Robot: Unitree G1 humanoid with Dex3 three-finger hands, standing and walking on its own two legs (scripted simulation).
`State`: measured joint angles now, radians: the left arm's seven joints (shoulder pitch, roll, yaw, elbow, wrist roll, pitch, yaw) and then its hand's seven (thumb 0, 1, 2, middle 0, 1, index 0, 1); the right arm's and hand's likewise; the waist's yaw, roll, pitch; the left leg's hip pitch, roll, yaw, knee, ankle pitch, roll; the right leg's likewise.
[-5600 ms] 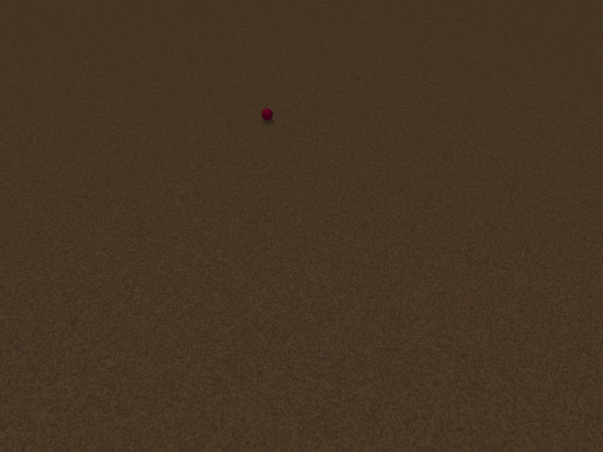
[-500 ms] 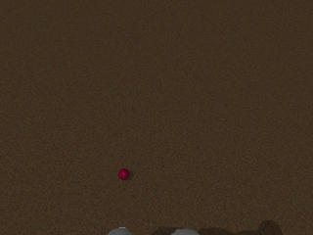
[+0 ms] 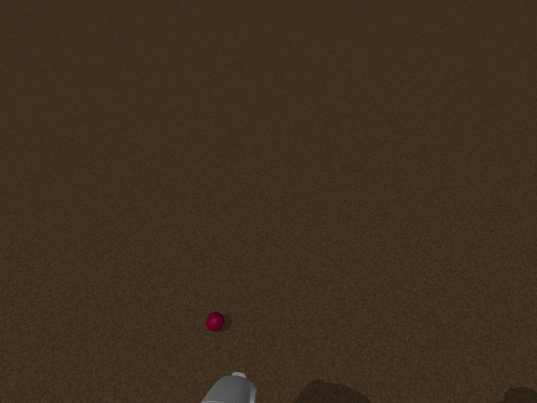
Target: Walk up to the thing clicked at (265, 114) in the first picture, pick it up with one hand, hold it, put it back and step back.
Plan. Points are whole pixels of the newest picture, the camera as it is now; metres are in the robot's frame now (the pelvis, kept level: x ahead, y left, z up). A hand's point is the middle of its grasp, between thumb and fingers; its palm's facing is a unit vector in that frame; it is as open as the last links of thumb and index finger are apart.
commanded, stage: walk up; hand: left
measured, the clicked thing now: (215, 321) +0.53 +0.29 -0.74
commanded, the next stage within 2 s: none
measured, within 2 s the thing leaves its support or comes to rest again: neither
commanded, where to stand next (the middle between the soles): +0.16 +0.04 m, yaw +2 degrees
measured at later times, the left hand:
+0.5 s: hand (134, 394) +0.18 +0.27 -0.16, palm faces +0.06 -0.91 -0.40, open 7.4 cm
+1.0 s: hand out of the picture +0.14 +0.29 -0.16, palm faces +0.08 -0.92 -0.39, open 7.4 cm
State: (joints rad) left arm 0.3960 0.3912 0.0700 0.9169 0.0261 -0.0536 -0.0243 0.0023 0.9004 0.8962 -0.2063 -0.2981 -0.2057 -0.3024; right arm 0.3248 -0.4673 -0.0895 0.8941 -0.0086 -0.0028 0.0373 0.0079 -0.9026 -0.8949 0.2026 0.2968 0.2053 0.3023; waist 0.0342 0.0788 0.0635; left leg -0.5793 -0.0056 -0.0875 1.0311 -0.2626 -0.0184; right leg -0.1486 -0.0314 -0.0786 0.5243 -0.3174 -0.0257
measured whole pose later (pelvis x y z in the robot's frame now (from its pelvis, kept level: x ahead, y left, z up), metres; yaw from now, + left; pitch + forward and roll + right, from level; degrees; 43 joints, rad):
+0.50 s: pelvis +0.10 -0.01 -0.02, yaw +4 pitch -3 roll +0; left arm 0.19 0.38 0.04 0.90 0.00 -0.06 0.01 0.00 0.90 0.90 -0.20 -0.30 -0.20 -0.30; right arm 0.20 -0.41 -0.03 0.88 0.01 -0.01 0.00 0.01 -0.90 -0.89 0.21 0.30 0.21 0.30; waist -0.01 0.02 0.14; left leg -0.34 0.05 -0.03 0.77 -0.37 -0.02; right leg -0.39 -0.03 -0.03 0.72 -0.27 0.00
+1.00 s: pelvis +0.10 +0.02 -0.02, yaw +6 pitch -2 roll +0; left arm 0.14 0.39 0.01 1.04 0.00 -0.01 0.01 0.00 0.90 0.90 -0.20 -0.30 -0.20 -0.30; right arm 0.13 -0.36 -0.02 1.03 -0.01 0.02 0.01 0.01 -0.90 -0.89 0.20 0.30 0.21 0.30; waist 0.01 0.00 0.10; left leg -0.25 0.01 0.01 0.68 -0.39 0.00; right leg -0.37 -0.06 0.00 0.65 -0.24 0.03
